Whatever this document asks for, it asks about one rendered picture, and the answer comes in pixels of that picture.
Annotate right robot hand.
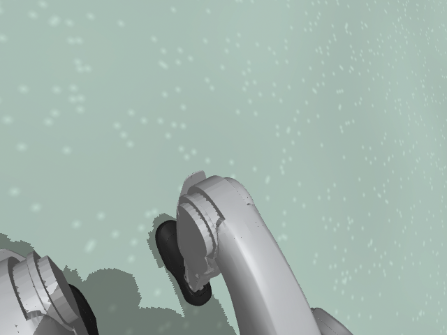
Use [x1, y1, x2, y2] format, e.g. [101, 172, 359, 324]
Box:
[311, 308, 353, 335]

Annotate right robot foot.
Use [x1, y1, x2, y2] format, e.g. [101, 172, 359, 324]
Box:
[155, 220, 212, 306]

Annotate left robot foot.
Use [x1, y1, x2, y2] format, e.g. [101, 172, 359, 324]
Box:
[69, 284, 99, 335]

